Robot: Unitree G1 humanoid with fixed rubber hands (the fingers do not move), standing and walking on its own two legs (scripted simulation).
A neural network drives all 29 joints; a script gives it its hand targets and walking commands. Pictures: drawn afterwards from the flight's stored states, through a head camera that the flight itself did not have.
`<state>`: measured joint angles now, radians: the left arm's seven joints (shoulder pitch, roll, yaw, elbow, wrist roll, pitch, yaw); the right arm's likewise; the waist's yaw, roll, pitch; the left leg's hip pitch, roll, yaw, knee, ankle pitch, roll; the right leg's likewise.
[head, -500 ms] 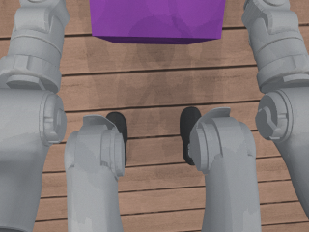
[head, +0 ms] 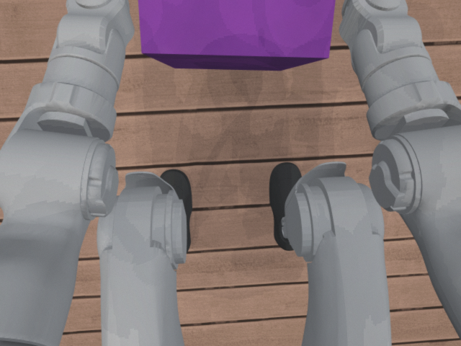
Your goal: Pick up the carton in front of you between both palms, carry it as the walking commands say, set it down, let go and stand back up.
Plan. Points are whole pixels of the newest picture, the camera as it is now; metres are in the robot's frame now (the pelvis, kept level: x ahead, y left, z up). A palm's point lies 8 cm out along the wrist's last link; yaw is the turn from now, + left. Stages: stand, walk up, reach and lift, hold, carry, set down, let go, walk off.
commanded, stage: reach and lift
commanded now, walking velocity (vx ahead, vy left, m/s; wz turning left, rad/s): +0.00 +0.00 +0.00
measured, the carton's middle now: out of the picture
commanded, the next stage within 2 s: none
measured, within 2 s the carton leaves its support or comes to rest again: leaves its support in 0.34 s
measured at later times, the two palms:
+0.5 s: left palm out of the picture +0.54 +0.14 -0.10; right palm out of the picture +0.54 -0.16 -0.10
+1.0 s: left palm out of the picture +0.50 +0.14 +0.08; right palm out of the picture +0.49 -0.16 +0.08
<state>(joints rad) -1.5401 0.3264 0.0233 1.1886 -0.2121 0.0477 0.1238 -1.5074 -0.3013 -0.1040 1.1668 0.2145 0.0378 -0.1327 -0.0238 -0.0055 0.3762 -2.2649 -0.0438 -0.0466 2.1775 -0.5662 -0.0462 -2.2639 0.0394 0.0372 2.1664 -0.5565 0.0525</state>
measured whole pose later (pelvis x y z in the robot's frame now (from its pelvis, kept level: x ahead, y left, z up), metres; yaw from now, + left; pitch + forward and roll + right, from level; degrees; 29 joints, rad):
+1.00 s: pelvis +0.00 +0.00 +0.13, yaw +0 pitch +43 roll +0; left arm -1.05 0.00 0.45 0.70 0.22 0.39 0.05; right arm -1.04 0.00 -0.49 0.67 -0.22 0.39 -0.05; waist -0.01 0.00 -0.17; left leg -1.98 -0.11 -0.10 1.71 -0.48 -0.07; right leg -1.98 0.11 0.10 1.71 -0.48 0.08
